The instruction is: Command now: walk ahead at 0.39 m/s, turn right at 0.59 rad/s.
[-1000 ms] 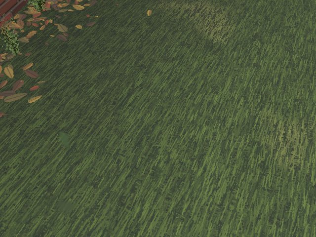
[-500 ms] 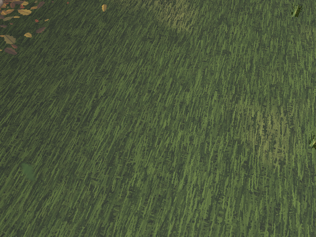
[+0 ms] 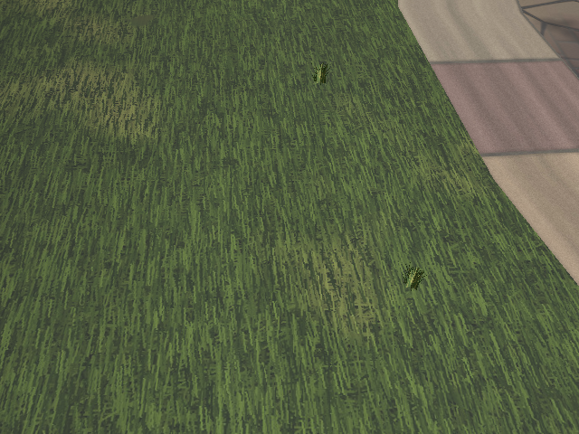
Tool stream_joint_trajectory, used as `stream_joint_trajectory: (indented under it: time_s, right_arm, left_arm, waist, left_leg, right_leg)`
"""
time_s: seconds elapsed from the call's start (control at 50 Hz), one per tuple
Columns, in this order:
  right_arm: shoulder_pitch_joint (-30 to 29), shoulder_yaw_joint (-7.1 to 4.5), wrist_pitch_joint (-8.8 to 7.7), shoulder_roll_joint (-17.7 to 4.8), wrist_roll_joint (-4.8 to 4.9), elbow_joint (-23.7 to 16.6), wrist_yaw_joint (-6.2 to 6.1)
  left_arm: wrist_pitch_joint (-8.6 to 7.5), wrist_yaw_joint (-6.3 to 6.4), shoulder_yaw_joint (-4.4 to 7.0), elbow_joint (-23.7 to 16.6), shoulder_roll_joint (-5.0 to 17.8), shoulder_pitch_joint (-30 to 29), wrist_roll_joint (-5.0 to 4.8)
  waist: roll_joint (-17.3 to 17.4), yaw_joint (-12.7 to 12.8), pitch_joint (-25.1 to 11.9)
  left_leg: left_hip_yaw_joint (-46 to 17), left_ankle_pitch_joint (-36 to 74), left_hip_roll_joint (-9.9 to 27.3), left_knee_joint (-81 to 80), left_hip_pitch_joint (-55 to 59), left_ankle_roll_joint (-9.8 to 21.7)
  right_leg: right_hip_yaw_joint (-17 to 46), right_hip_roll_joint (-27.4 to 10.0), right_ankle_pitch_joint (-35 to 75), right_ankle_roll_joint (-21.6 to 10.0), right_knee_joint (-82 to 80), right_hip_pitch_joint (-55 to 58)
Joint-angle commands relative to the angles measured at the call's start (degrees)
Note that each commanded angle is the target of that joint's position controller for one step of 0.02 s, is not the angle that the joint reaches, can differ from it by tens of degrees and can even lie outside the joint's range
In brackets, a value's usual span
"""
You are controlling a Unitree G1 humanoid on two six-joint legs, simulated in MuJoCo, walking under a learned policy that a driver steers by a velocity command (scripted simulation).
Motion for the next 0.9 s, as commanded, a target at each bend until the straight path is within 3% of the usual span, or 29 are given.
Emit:
stream_joint_trajectory:
  time_s: [0.02, 0.1, 0.16, 0.18, 0.2, 0.22, 0.24, 0.26, 0.28, 0.3, 0.32, 0.34, 0.36, 0.38, 0.42, 0.5, 0.6, 0.66, 0.7, 0.74, 0.76, 0.78, 0.8, 0.82, 0.84, 0.86, 0.88, 0.9]
  right_arm:
    - [0.20, -2.63, -0.78, -11.19, 0.16, -2.66, 0.28]
    - [1.58, -3.30, -0.67, -12.46, 1.09, -2.17, 1.05]
    - [2.21, -3.85, -0.15, -13.32, 2.20, -1.64, 1.74]
    - [1.98, -4.00, 0.04, -13.87, 2.50, -1.49, 1.90]
    - [1.17, -4.04, 0.18, -14.34, 2.72, -1.43, 1.95]
    - [1.63, -3.47, 0.11, -13.02, 2.60, -1.26, 1.93]
    - [1.99, -2.30, -0.41, -10.55, 1.18, -2.03, 1.88]
    - [5.04, 0.30, -1.72, -3.32, -1.01, -6.05, 2.52]
    - [1.37, -0.83, -3.26, -8.24, 1.53, -5.00, 2.76]
    - [-3.32, -1.77, -3.82, -11.12, 3.54, -6.85, 2.97]
    - [-4.47, -1.43, -4.02, -10.30, 2.98, -6.95, 2.69]
    - [-4.39, -1.52, -3.80, -9.90, 1.73, -6.16, 2.49]
    - [-2.41, -1.60, -3.05, -9.30, 1.43, -5.28, 2.60]
    - [-0.76, -1.45, -2.31, -8.35, 1.71, -4.68, 2.87]
    - [0.11, -1.26, -0.92, -6.71, 1.76, -3.89, 3.09]
    - [-5.74, -0.95, -0.38, -4.90, 1.83, -5.69, 3.01]
    - [-14.67, 0.03, -1.05, -2.94, 1.85, -9.01, 4.59]
    - [-18.05, 0.18, -1.31, -2.87, 1.75, -11.60, 5.89]
    - [-17.43, -0.33, -1.17, -3.96, 1.72, -12.88, 6.49]
    - [-11.54, -1.81, -0.56, -6.88, 1.68, -12.71, 6.37]
    - [-3.66, -3.25, -0.41, -9.60, 1.77, -11.38, 5.81]
    - [5.38, -4.77, 0.11, -13.44, 1.77, -10.20, 4.79]
    - [5.90, -5.95, 0.18, -18.33, 2.25, -11.26, 4.15]
    - [6.63, -4.46, -0.03, -13.90, 1.90, -11.47, 4.07]
    - [5.21, -3.80, -0.15, -11.11, 1.31, -11.60, 3.77]
    - [1.65, -3.49, -0.45, -10.20, 1.35, -11.91, 3.80]
    - [-1.82, -2.91, -0.59, -8.15, 1.55, -12.52, 3.68]
    - [-3.78, -2.64, -0.55, -7.94, 0.96, -13.43, 3.42]
  left_arm:
    - [-1.61, -0.85, -0.46, -7.94, 1.38, -9.37, -0.17]
    - [-1.70, -2.27, -1.29, -10.23, 0.24, -12.61, -0.39]
    - [-1.50, -2.93, -1.39, -11.33, 0.55, -13.20, -0.48]
    - [-1.52, -2.95, -1.10, -11.22, 1.14, -11.67, -0.31]
    - [-1.55, -2.81, -0.30, -10.16, 2.29, -7.32, -0.11]
    - [-1.41, -2.37, 1.39, -7.20, 4.89, 1.66, -0.12]
    - [-0.88, -1.40, 3.04, -4.62, 8.41, 11.88, -0.23]
    - [-1.12, -0.76, 3.80, -4.48, 16.22, 13.34, -0.40]
    - [-2.13, -1.07, 2.31, -5.47, 11.36, 13.98, 0.16]
    - [-2.98, -1.47, 1.24, -4.58, 8.84, 11.42, 0.80]
    - [-3.32, -1.56, 0.71, -4.41, 7.28, 8.23, 0.50]
    - [-3.45, -1.65, 0.02, -4.56, 5.26, 4.56, 0.61]
    - [-3.77, -1.62, -0.55, -4.85, 3.65, 2.11, 1.20]
    - [-4.27, -1.53, -0.45, -4.61, 3.77, 1.26, 1.42]
    - [-5.41, -1.38, -0.38, -3.14, 3.62, 0.60, 1.29]
    - [-6.25, -0.65, -0.25, -0.40, 3.69, 2.29, 1.93]
    - [-6.20, 0.22, 0.11, 2.57, 5.12, 5.00, 1.29]
    - [-4.89, 0.70, 0.47, 4.24, 5.74, 6.76, 0.81]
    - [-3.78, 1.32, 0.81, 4.33, 7.05, 6.13, 0.82]
    - [-2.61, 2.19, 1.12, 3.95, 8.70, 5.65, 0.98]
    - [-2.23, 2.53, 1.01, 3.62, 8.94, 4.79, 0.85]
    - [-2.66, 2.83, 0.35, 2.64, 8.09, 4.76, 1.22]
    - [-4.35, 1.54, -2.41, 0.25, -0.45, 10.40, 2.31]
    - [-7.01, 0.20, -1.87, 0.02, 4.20, 7.49, 0.90]
    - [-8.13, -0.50, -1.40, -2.09, 6.27, 1.31, -1.48]
    - [-8.67, -0.43, -1.92, -3.27, 5.18, -1.03, -1.01]
    - [-8.49, 0.07, -1.59, -3.14, 5.20, -2.40, 0.84]
    - [-7.94, 0.14, -1.30, -3.18, 5.39, -1.45, 1.48]
  waist:
    - [9.70, -2.13, 6.40]
    - [8.85, -2.84, 7.90]
    - [8.66, -1.88, 8.31]
    - [9.05, -0.28, 7.36]
    - [8.72, 3.16, 4.53]
    - [6.24, 7.80, -1.23]
    - [2.28, 12.53, -7.91]
    - [-16.47, 8.15, -13.85]
    - [-8.93, 11.26, -18.66]
    - [-6.68, 10.77, -10.23]
    - [-4.26, 8.83, -6.14]
    - [-2.37, 6.74, -3.09]
    - [-2.75, 4.53, -1.74]
    - [-4.05, 3.33, -1.44]
    - [-1.95, 1.95, 0.47]
    - [-0.52, 3.53, 4.43]
    - [0.25, 7.00, 8.03]
    - [0.59, 7.80, 8.27]
    - [-1.22, 6.33, 5.85]
    - [-4.13, 2.68, 0.10]
    - [-3.61, -1.80, -4.30]
    - [0.71, -6.25, -9.98]
    - [17.80, -0.96, -17.34]
    - [10.48, -3.62, -23.51]
    - [7.02, -4.31, -15.36]
    - [0.76, -1.32, -7.35]
    - [-1.42, 0.79, -3.86]
    - [0.78, 2.77, -1.45]
  left_leg:
    - [-8.40, -1.16, 13.68, -9.07, 4.71, 8.91]
    - [-3.27, 2.84, 14.74, -8.14, 3.98, 8.63]
    - [-1.29, 7.17, 16.06, -5.89, 4.37, 7.89]
    - [-0.48, 15.22, 16.26, -3.40, 3.89, 7.60]
    - [1.70, 27.64, 15.52, 2.64, 2.80, 6.73]
    - [5.60, 37.37, 12.96, 14.14, -0.33, 5.13]
    - [7.02, 27.70, 10.47, 29.70, -12.58, 2.52]
    - [5.06, -16.42, 0.84, 51.78, -35.74, -1.52]
    - [-6.94, -19.31, 0.01, 60.26, -40.06, -0.96]
    - [-6.83, -14.20, 2.48, 61.50, -44.33, 0.22]
    - [-6.28, -9.26, 4.90, 58.23, -42.65, 1.00]
    - [-6.36, -5.63, 6.58, 54.57, -39.92, 0.86]
    - [-6.97, -2.27, 7.83, 52.70, -36.16, 0.90]
    - [-6.94, -0.66, 7.96, 51.88, -33.47, 0.43]
    - [-6.91, 1.95, 7.69, 49.61, -33.46, -0.57]
    - [-8.88, 13.69, 5.00, 37.55, -36.39, -1.19]
    - [-5.33, 23.34, 2.26, 21.53, -34.47, 0.81]
    - [-3.62, 18.62, 1.12, 17.63, -37.26, 2.59]
    - [-0.57, 12.33, -1.47, 17.12, -34.53, 4.40]
    - [2.65, 5.58, -5.57, 18.54, -25.54, 6.82]
    - [2.56, 6.92, -7.45, 16.14, -13.66, 8.83]
    - [-7.34, 8.96, -1.96, 14.53, 4.46, 12.22]
    - [-41.35, 2.94, 14.80, 10.84, 27.52, 25.89]
    - [-52.71, -2.91, 16.80, 3.34, 31.46, 26.35]
    - [-42.93, -2.42, 14.70, 2.54, 26.08, 22.28]
    - [-36.19, 3.01, 12.25, 1.70, 15.66, 20.00]
    - [-31.26, 8.66, 9.93, 0.85, 8.21, 18.35]
    - [-28.95, 13.89, 8.58, -0.46, 1.57, 18.63]
  right_leg:
    - [-1.42, -1.99, 2.87, 0.29, -6.99, -9.69]
    - [-4.79, -2.66, 1.62, -2.00, -15.10, -4.27]
    - [-6.75, -1.79, -2.97, -5.28, -19.52, 1.07]
    - [-7.96, -0.17, -4.80, -6.71, -21.21, 5.57]
    - [-9.57, 2.26, -3.60, -8.40, -24.47, 13.78]
    - [-10.41, 5.00, 0.09, -10.32, -27.93, 27.79]
    - [-3.04, 0.84, 0.01, -12.28, -26.90, 45.89]
    - [29.46, -16.54, -10.45, -21.69, -33.48, 60.99]
    - [40.08, -20.26, -13.84, -23.77, -40.93, 59.79]
    - [30.55, -18.24, -8.02, -20.96, -40.78, 54.36]
    - [23.02, -15.67, -2.58, -19.28, -40.54, 47.08]
    - [17.21, -13.47, 2.79, -18.11, -41.47, 40.52]
    - [13.17, -11.78, 6.26, -17.26, -43.64, 35.90]
    - [11.44, -11.80, 9.25, -17.75, -45.45, 32.91]
    - [6.06, -11.14, 15.00, -17.47, -47.75, 30.42]
    - [-2.93, -9.03, 17.21, -14.81, -50.13, 29.63]
    - [-8.59, -10.03, 16.31, -12.27, -52.36, 33.27]
    - [-10.12, -12.22, 23.83, -11.63, -48.56, 41.56]
    - [-11.56, -12.70, 40.78, -10.49, -42.38, 45.36]
    - [-12.81, -12.33, 59.70, -9.12, -30.37, 47.02]
    - [-13.84, -10.97, 60.17, -7.85, -19.09, 42.62]
    - [-13.76, -8.82, 44.79, -5.86, -2.73, 29.52]
    - [-10.39, 5.47, -12.57, -0.42, 23.98, 1.96]
    - [4.00, 5.69, -21.63, -1.91, 29.29, -5.26]
    - [4.70, 2.23, -18.23, -3.18, 26.91, -8.47]
    - [3.57, -0.31, -14.73, -3.77, 19.78, -8.02]
    - [2.68, -2.36, -13.03, -3.62, 13.41, -5.16]
    - [2.32, -3.01, -12.23, -3.02, 11.40, -1.23]
Velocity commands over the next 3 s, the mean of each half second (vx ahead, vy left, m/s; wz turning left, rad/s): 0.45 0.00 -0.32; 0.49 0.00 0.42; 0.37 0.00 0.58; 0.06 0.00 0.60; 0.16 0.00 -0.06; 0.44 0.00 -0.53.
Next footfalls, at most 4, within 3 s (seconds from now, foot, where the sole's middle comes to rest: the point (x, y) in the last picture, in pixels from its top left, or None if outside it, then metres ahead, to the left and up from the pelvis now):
0.24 right None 0.21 -0.19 -0.79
0.78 left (281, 418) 0.57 -0.03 -0.79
1.24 right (341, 314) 0.85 -0.20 -0.79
1.70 left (241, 325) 0.82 0.06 -0.79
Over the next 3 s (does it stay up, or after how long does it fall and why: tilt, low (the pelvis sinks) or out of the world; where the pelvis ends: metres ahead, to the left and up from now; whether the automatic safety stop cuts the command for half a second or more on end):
stays up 1.11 0.00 -0.01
